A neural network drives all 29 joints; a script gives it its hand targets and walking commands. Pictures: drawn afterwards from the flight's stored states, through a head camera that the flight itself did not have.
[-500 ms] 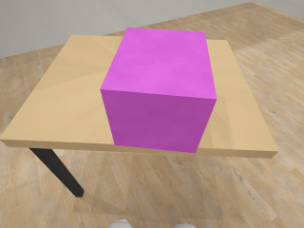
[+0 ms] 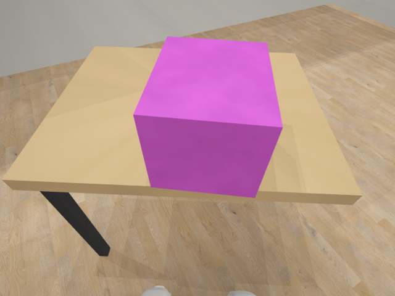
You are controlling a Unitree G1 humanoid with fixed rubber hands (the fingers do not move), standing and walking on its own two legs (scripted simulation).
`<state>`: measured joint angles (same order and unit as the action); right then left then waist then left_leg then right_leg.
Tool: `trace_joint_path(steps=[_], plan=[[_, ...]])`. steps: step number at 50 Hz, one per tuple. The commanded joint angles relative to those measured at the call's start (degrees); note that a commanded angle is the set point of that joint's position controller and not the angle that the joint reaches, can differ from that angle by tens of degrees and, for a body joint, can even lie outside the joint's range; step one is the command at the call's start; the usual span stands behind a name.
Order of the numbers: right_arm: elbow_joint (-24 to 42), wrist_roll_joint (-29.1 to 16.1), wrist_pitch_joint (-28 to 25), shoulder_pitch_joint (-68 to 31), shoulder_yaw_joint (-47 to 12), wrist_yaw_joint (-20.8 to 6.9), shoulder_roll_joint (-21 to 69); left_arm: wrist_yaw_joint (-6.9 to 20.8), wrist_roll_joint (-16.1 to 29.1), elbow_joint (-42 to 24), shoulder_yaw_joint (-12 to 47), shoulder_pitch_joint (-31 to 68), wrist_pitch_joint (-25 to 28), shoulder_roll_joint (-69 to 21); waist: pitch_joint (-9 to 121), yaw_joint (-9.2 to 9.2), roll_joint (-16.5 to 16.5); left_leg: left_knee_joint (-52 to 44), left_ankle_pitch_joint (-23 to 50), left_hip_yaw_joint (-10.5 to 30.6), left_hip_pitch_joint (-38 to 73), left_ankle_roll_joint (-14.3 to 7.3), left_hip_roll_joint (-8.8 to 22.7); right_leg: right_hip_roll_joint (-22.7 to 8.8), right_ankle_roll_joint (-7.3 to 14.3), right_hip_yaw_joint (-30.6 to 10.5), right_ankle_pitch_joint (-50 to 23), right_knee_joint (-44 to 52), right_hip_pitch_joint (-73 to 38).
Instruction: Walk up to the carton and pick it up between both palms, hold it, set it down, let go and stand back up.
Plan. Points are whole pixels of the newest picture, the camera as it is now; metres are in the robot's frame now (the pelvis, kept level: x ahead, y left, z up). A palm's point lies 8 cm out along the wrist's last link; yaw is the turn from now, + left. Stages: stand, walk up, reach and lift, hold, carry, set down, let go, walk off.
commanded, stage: walk up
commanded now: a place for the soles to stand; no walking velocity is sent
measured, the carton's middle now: (209, 114) +0.51 -0.03 +0.09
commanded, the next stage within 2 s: reach and lift in 0.10 s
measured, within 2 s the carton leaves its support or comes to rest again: neither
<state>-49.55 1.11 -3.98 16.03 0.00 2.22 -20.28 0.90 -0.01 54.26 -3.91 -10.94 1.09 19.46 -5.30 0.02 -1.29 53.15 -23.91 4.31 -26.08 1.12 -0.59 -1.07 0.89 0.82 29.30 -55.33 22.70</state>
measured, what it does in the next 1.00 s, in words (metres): shifts its weight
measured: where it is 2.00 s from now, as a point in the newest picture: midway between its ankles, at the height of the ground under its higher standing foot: outside the picture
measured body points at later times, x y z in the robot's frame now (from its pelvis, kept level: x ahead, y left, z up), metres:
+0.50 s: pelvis -0.01 +0.00 +0.00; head +0.03 +0.02 +0.45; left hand +0.21 +0.26 -0.08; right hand +0.12 -0.30 -0.09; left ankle +0.05 +0.15 -0.69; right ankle +0.01 -0.11 -0.69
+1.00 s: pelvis -0.06 +0.03 +0.02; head -0.06 +0.09 +0.46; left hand +0.15 +0.26 -0.05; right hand +0.11 -0.25 -0.01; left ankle +0.05 +0.15 -0.69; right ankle +0.01 -0.11 -0.68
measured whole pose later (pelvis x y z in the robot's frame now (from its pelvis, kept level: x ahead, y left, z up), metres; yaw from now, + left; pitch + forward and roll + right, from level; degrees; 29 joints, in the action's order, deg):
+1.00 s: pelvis -0.06 +0.03 +0.02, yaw -2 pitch -5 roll +0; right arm -34.2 -6.7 -5.4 9.4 4.1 -0.3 -14.5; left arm -2.4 0.3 11.4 2.3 -10.9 -21.4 19.4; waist -4.8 0.0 -8.8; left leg 44.1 -14.1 3.1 -24.7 1.0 -1.9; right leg -3.5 2.3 0.7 20.6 -47.3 22.7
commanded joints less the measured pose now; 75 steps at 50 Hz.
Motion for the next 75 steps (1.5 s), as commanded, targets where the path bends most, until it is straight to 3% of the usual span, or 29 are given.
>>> trace_joint_path(steps=[1,2,4,5,6,7,8,10,17,23,26,33,37,40,46,48,50,51,52,53,54,57,61,62,63,64,65,68,75], plan=[[2.8,-0.6,-0.2,-10.4,4.0,0.2,-12.1,-1.1,-1.1,-1.3,-4.1,-6.3,3.0,20.0,-0.2,4.1,-9.0,2.8,-0.8,-1.7,-16.3,-3.7,-0.8,-13.0,7.5,-30.3,1.0,33.9,-11.2],[2.9,-0.2,0.0,-10.7,3.9,0.6,-12.8,-1.1,-0.8,-2.2,-4.4,-5.1,3.3,21.6,-1.5,3.52,-7.6,3.3,-9.8,-2.6,-16.7,-3.1,0.5,-18.5,10.0,-35.3,-2.4,36.2,-8.6],[1.9,-0.1,-0.4,-8.1,4.6,0.1,-14.7,-1.2,-1.0,-3.5,-4.2,-0.5,3.3,21.0,-1.4,1.54,-4.7,2.0,-11.2,-2.9,-10.8,-3.1,2.1,-18.6,11.7,-32.1,-8.3,33.0,-5.2],[1.5,-0.1,-0.8,-6.5,4.8,-0.1,-14.4,-1.3,-1.0,-4.2,-3.9,1.4,3.1,20.3,-0.6,0.59,-5.2,-1.8,-9.5,-3.9,-6.5,-3.4,2.2,-16.6,11.0,-27.8,-12.0,30.5,-3.6],[-10.2,10.1,-9.3,-26.6,12.9,-1.3,-6.5,-3.0,-2.4,-20.5,-4.7,21.5,-10.1,18.1,1.2,-0.64,-0.4,-8.4,-6.2,-6.3,-5.5,0.4,2.3,-0.5,0.6,2.7,1.5,11.9,19.0],[-10.8,10.5,-10.5,-28.3,15.1,-3.7,-9.8,-4.3,-1.5,-26.1,-0.2,27.4,-16.0,12.7,-1.3,-2.47,0.9,-9.5,-10.7,-7.2,-4.8,-0.2,4.1,-0.5,3.2,5.2,4.3,8.5,18.5],[-10.0,10.7,-11.2,-25.5,15.9,-4.7,-11.8,-4.5,-2.2,-29.4,0.5,24.9,-19.9,11.2,-1.8,-4.96,0.4,-8.6,-11.4,-6.6,-2.0,-0.5,4.0,-0.7,4.2,5.1,5.4,8.3,17.5],[-5.6,8.7,-11.9,-22.2,16.6,-4.6,-12.7,-3.7,-2.3,-32.7,0.2,23.0,-22.9,10.6,1.8,-5.75,-3.9,-4.8,-6.5,-6.4,8.9,-0.7,2.3,-2.8,5.2,2.8,4.0,13.1,20.2],[3.1,2.7,-13.1,-11.8,14.3,-3.6,-11.7,-2.6,-3.8,-36.8,0.3,9.0,-23.9,7.7,12.6,-1.45,-1.1,-12.2,12.8,-7.0,14.9,-1.4,2.6,1.0,1.4,3.0,-29.3,16.7,-0.9],[8.9,-1.5,-14.4,-10.1,11.0,-3.1,-10.8,-1.4,-3.8,-39.0,-0.6,0.8,-23.3,5.5,16.7,1.08,-2.6,-15.3,25.0,-6.1,20.5,-0.5,0.9,2.4,-0.5,2.7,-41.6,21.1,-7.7],[11.3,-1.9,-15.2,-8.7,10.2,-3.1,-9.4,-1.4,-2.3,-40.6,-0.4,-0.8,-21.4,4.9,17.8,1.05,-4.7,-17.0,25.2,-6.3,22.0,-0.2,0.4,2.5,-1.3,2.3,-42.7,22.6,-8.9],[15.5,-2.4,-16.2,-4.6,10.1,-3.9,-4.2,-3.5,2.5,-50.0,0.5,1.3,-13.9,4.9,17.7,-1.07,-2.9,-23.3,15.7,-8.3,22.7,-0.7,-0.1,2.8,-0.2,0.4,-26.2,27.4,-7.3],[21.0,-4.3,-14.6,-3.7,8.3,-3.3,-1.9,-4.1,4.4,-57.3,2.6,7.7,-11.5,6.8,16.6,-3.33,-6.5,-15.4,6.4,-7.7,36.7,-0.7,-3.4,-5.1,5.5,-4.1,-2.8,34.0,16.3],[28.1,-5.5,-11.0,-3.9,6.6,-1.8,-0.1,-3.9,5.6,-58.4,2.2,10.8,-12.7,9.1,14.8,-3.36,-10.2,-7.1,8.3,-5.5,53.6,-0.4,-6.3,-12.7,9.5,-9.6,17.9,41.6,38.7],[34.5,-8.2,-4.1,-5.9,7.2,0.2,-0.6,-4.5,4.2,-61.5,1.3,12.5,-18.6,9.1,11.9,-3.27,-6.7,-3.4,9.1,-0.3,68.3,0.5,-6.5,-15.2,13.1,-9.6,21.9,44.5,52.1],[36.3,-9.7,-2.9,-6.5,8.4,-0.4,-1.5,-5.3,3.9,-63.8,2.9,11.9,-20.5,7.0,12.2,-2.87,-3.8,-4.7,5.2,2.8,69.5,0.9,-4.8,-14.6,13.6,-7.4,18.8,42.7,51.5],[37.1,-10.9,-2.0,-8.4,9.9,-1.9,-3.7,-6.7,3.2,-65.4,5.8,11.5,-21.9,3.3,11.4,-3.07,3.8,-13.4,-8.9,7.6,58.8,-0.1,0.6,-9.7,10.7,-1.9,8.2,35.2,38.8],[37.1,-10.9,-1.6,-10.5,11.1,-3.4,-6.3,-7.8,2.7,-65.7,8.0,12.2,-22.3,0.4,10.9,-3.35,10.7,-21.5,-21.2,10.2,45.5,-1.4,5.3,-4.8,7.6,1.9,-0.8,28.7,24.6],[36.3,-9.5,-1.0,-13.6,13.2,-5.4,-9.9,-9.1,1.7,-62.3,10.1,11.9,-22.0,-3.4,10.5,-3.93,21.0,-36.8,-37.4,11.7,19.6,-2.9,11.6,3.5,2.0,5.7,-14.3,19.7,-4.0],[36.1,-7.0,-0.6,-19.2,15.0,-7.6,-11.3,-10.3,1.1,-57.9,11.1,11.3,-21.3,-6.6,11.7,-3.44,31.6,-54.0,-46.6,10.8,-11.2,-4.5,18.3,11.4,-5.1,6.7,-25.5,15.0,-38.9],[34.2,-6.6,-0.2,-20.9,16.0,-8.6,-14.5,-9.6,-0.8,-52.5,8.8,10.0,-20.0,-6.8,13.8,-3.58,32.1,-55.3,-43.2,9.1,-21.4,-6.4,19.0,13.1,-6.3,5.3,-30.8,13.2,-50.4],[38.1,-6.8,0.0,-26.2,16.3,-10.6,-15.4,-8.4,1.2,-47.2,7.4,15.9,-17.5,-2.7,14.4,-1.39,18.5,-49.2,-39.3,5.2,-23.0,-6.5,14.3,11.2,-4.8,4.1,-26.0,14.7,-47.5],[39.5,-5.9,0.0,-21.2,16.2,-8.1,-9.5,-7.5,5.5,-48.9,4.5,16.5,-15.3,0.2,11.7,-1.53,5.3,-41.5,-18.3,-2.2,-5.8,-4.5,5.8,7.2,-2.4,1.8,-15.7,22.2,-30.3],[41.6,-6.4,-0.2,-20.5,15.0,-7.0,-7.0,-7.0,7.2,-51.2,3.8,16.7,-14.9,0.8,12.1,-1.04,0.1,-37.1,-9.8,-4.2,3.3,-3.7,3.2,4.4,-1.2,-0.3,-11.3,27.3,-21.9],[44.6,-8.1,-0.5,-18.8,12.4,-5.6,-3.7,-6.3,9.5,-54.2,3.1,16.3,-14.6,1.9,12.5,-0.17,-8.5,-28.4,1.5,-6.1,20.4,-1.9,-1.2,-1.3,1.3,-4.2,-3.7,35.1,-4.1],[46.9,-11.3,-0.5,-15.8,8.3,-3.7,-1.0,-5.4,11.1,-56.8,2.9,17.4,-14.2,3.4,13.4,0.0,-12.6,-20.5,10.9,-4.5,41.0,-1.1,-4.7,-8.0,3.0,-7.8,2.4,40.3,17.4],[50.6,-12.8,0.0,-15.0,6.0,-2.3,-0.6,-4.5,11.9,-57.1,2.1,18.1,-14.9,4.9,14.6,0.4,-15.9,-16.2,16.2,-3.0,53.6,-1.5,-5.6,-11.2,4.5,-9.6,7.9,44.1,29.8],[58.5,-14.3,2.8,-11.4,3.6,0.1,0.0,-4.0,10.8,-60.8,1.2,14.5,-16.1,4.9,11.1,0.72,-15.9,-11.9,16.2,-1.1,68.6,-0.8,-5.8,-14.6,8.1,-11.2,17.6,49.6,46.6],[59.0,-18.5,5.6,-8.2,5.7,-2.0,-3.0,-7.4,8.6,-75.1,3.7,12.9,-16.9,2.3,7.7,-1.2,-3.1,-13.6,6.5,7.4,74.2,1.6,-1.9,-13.1,11.2,-4.8,12.2,44.6,53.7]])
